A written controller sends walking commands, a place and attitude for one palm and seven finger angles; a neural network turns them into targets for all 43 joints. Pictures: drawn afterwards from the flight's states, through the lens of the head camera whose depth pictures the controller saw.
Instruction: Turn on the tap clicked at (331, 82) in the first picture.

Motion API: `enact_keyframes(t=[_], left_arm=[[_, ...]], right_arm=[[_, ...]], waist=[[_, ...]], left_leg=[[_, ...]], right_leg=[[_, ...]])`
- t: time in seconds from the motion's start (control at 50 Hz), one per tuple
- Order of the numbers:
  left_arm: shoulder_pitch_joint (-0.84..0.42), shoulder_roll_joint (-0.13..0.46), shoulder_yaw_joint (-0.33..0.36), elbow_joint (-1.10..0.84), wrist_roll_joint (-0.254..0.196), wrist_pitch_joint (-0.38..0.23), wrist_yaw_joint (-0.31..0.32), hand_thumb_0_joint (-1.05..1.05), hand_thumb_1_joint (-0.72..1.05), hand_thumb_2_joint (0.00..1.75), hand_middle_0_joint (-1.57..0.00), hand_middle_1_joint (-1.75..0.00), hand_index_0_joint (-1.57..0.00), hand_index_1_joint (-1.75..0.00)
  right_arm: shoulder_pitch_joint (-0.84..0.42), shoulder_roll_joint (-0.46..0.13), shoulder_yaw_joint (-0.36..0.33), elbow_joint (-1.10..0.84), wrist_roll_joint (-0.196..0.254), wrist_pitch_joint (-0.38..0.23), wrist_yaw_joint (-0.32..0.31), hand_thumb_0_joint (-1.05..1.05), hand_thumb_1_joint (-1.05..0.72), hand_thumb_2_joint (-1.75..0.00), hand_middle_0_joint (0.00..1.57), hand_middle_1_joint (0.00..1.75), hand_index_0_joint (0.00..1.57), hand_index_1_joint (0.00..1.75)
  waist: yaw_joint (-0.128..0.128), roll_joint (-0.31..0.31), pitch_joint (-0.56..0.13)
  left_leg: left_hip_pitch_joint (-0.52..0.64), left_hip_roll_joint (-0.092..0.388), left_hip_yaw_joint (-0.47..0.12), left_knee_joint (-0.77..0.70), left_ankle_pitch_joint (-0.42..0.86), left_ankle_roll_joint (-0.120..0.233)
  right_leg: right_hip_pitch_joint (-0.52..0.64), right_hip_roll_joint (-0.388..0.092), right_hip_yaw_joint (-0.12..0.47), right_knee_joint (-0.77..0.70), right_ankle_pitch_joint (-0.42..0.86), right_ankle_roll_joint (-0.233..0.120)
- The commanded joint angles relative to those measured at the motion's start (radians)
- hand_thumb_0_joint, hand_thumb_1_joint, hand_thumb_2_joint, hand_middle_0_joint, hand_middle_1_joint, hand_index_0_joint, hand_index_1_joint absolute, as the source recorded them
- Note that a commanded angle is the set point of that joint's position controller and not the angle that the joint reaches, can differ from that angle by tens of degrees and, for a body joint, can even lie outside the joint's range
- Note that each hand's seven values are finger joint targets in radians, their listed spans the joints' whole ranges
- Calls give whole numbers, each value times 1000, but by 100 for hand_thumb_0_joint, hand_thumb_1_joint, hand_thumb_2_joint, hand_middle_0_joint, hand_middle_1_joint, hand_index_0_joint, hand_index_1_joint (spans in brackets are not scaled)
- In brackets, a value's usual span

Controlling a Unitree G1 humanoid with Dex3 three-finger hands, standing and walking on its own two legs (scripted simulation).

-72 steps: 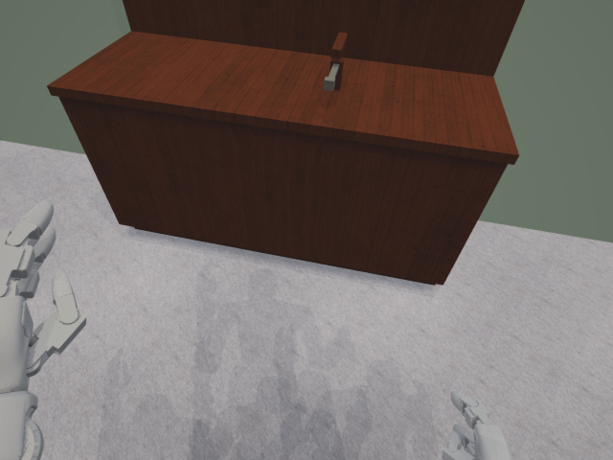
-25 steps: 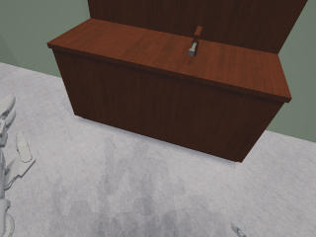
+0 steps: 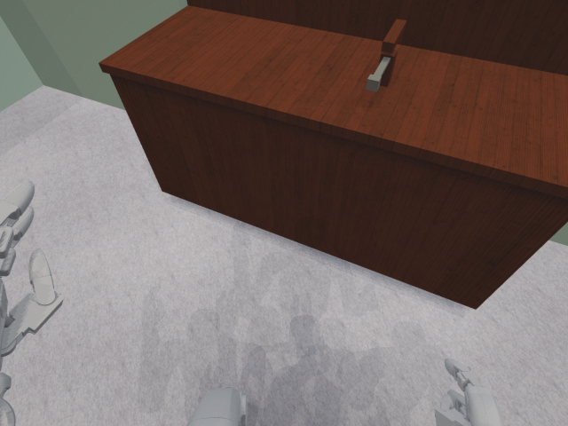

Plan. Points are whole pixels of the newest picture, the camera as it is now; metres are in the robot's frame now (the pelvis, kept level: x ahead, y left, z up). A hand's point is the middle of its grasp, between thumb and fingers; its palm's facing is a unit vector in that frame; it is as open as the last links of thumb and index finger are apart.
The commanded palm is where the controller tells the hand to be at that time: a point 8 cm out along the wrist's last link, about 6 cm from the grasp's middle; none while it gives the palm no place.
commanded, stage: walk to a spot facing it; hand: left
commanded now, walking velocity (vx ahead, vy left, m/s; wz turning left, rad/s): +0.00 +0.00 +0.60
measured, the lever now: (373, 83) +0.84 -0.19 +0.02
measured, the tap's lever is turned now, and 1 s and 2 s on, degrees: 0 0 0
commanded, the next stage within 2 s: turn to face it in 0.12 s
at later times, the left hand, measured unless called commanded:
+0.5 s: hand (9, 254) +0.25 +0.27 +0.19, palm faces +0.53 -0.77 -0.35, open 7.4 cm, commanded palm +0.20 +0.30 +0.18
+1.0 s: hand (176, 217) +0.29 +0.12 +0.19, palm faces +0.23 -0.85 -0.48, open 7.4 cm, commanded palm +0.25 +0.18 +0.18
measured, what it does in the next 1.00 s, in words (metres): steps on the spot: left foot, then right foot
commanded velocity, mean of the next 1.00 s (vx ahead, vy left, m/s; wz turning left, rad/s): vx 0.00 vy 0.00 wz -0.37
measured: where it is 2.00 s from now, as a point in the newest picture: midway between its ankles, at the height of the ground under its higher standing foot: outside the picture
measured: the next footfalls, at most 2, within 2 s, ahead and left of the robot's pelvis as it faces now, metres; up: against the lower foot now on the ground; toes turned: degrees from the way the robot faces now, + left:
left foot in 0.26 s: +0.15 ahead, +0.13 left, +0.00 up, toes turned +16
right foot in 0.70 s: +0.12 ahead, -0.13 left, +0.00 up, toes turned -6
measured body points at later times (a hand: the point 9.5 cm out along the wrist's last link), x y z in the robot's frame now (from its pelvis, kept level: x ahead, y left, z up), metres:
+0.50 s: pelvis +0.07 +0.01 +0.00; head +0.08 +0.03 +0.45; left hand +0.21 +0.31 +0.21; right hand +0.28 -0.15 -0.07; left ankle +0.11 +0.11 -0.74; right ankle +0.10 -0.13 -0.69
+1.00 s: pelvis +0.04 -0.07 +0.00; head +0.06 -0.09 +0.45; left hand +0.27 +0.16 +0.22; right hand +0.14 -0.36 -0.09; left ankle +0.06 +0.08 -0.69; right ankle +0.08 -0.13 -0.74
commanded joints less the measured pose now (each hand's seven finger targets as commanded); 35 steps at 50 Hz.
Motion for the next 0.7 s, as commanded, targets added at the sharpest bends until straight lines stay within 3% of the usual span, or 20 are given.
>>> enact_keyframes(t=[0.0,0.12,0.14,0.16,0.2,0.22,0.24,0.26,0.28,0.3,0.34,0.38,0.44,0.48,0.56,0.62,0.64,0.66,0.68], left_arm=[[-71,214,161,-259,-18,-62,45,0,90,90,-20,-30,-20,-30],[-8,195,170,-280,-30,-35,78,0,90,90,-20,-30,-20,-30],[-8,185,160,-271,-32,-29,80,0,90,90,-20,-30,-20,-30],[-13,194,164,-282,-32,-28,84,0,90,90,-20,-30,-20,-30],[-54,189,146,-294,-40,-28,87,0,90,90,-20,-30,-20,-30],[-76,187,140,-317,-44,-41,87,0,90,90,-20,-30,-20,-30],[-53,186,129,-345,-50,-57,78,0,90,90,-20,-30,-20,-30],[-85,211,134,-323,-26,-70,74,0,90,90,-20,-30,-20,-30],[-94,222,130,-252,-24,-59,59,0,90,90,-20,-30,-20,-30],[-129,211,126,-279,-19,-51,54,0,90,90,-20,-30,-20,-30],[-141,229,145,-361,-16,-43,53,0,90,90,-20,-30,-20,-30],[-131,188,111,-386,-24,-42,44,0,90,90,-20,-30,-20,-30],[-150,172,105,-330,-22,-36,39,0,90,90,-20,-30,-20,-30],[-167,128,75,-246,-20,-32,34,0,90,90,-20,-30,-20,-30],[-226,98,39,-132,-15,-20,28,0,90,90,-20,-30,-20,-30],[-244,113,35,-134,-15,-16,24,0,90,90,-20,-30,-20,-30],[-252,123,35,-150,-11,-14,24,0,90,90,-20,-30,-20,-30],[-253,145,42,-175,-11,-21,24,0,90,90,-20,-30,-20,-30],[-245,191,71,-198,-7,-29,31,0,90,90,-20,-30,-20,-30]], right_arm=[[-61,-30,-7,-181,-7,-54,-13,0,-90,-90,20,30,20,30],[-21,-18,-4,-225,-5,-58,-21,0,-90,-90,20,30,20,30],[-15,-21,-7,-226,-2,-58,-23,0,-90,-90,20,30,20,30],[-15,-16,-6,-233,-1,-55,-26,0,-90,-90,20,30,20,30],[16,-20,-6,-232,4,-51,-35,0,-90,-90,20,30,20,30],[20,-31,-4,-233,2,-53,-33,0,-90,-90,20,30,20,30],[7,-60,-10,-234,4,-67,-25,0,-90,-90,20,30,20,30],[29,-45,9,-216,1,-76,0,0,-90,-90,20,30,20,30],[-3,-53,15,-188,-5,-75,11,0,-90,-90,20,30,20,30],[-19,-69,-1,-183,-5,-69,12,0,-90,-90,20,30,20,30],[-31,-68,-2,-176,-1,-76,18,0,-90,-90,20,30,20,30],[-41,-48,16,-177,-1,-93,25,0,-90,-90,20,30,20,30],[-44,-54,18,-180,-3,-116,29,0,-90,-90,20,30,20,30],[-32,-55,16,-171,2,-125,31,0,-90,-90,20,30,20,30],[-16,-62,6,-173,9,-136,32,0,-90,-90,20,30,20,30],[-19,-64,2,-187,15,-135,36,0,-90,-90,20,30,20,30],[-23,-63,2,-194,17,-135,37,0,-90,-90,20,30,20,30],[-20,-51,4,-202,21,-132,41,0,-90,-90,20,30,20,30],[-26,-28,10,-214,21,-125,42,0,-90,-90,20,30,20,30]], waist=[[30,-108,-139],[64,-166,-201],[55,-178,-212],[54,-174,-234],[0,-126,-295],[-16,-8,-343],[20,241,-351],[16,169,-325],[8,83,-281],[12,89,-270],[34,161,-243],[36,225,-208],[32,275,-147],[27,258,-125],[28,206,-109],[44,172,-152],[45,154,-162],[43,64,-183],[42,-129,-201]], left_leg=[[15,32,68,-232,40,-4],[79,-24,180,-521,31,11],[122,-28,177,-572,30,15],[170,-61,200,-623,35,22],[390,-100,195,-786,166,43],[584,17,36,-823,473,103],[750,313,-356,-802,1062,256],[745,375,-439,-805,1191,319],[685,362,-357,-825,1014,288],[591,341,-280,-845,816,265],[528,253,-103,-872,618,212],[427,217,-26,-932,447,169],[314,262,-3,-1014,171,152],[305,290,2,-1017,86,146],[344,290,23,-975,69,125],[382,269,81,-841,140,95],[372,243,104,-782,132,77],[364,201,115,-669,104,55],[268,105,140,-496,-7,18]], right_leg=[[128,-280,125,-169,647,-28],[256,-290,92,-67,820,-15],[258,-303,86,-17,837,-15],[257,-290,72,39,885,-5],[168,-255,41,260,886,54],[7,-168,37,449,562,99],[-271,-13,109,646,-172,140],[-338,21,238,737,-389,106],[-343,-9,280,741,-307,96],[-306,-23,283,713,-258,98],[-276,-20,259,566,-151,98],[-191,7,210,457,-93,104],[-118,22,179,343,-78,113],[-115,30,167,296,-97,120],[-114,61,144,175,-113,129],[-36,79,126,13,-26,125],[0,77,143,-61,48,115],[30,22,218,-142,141,88],[81,-110,446,-174,444,16]])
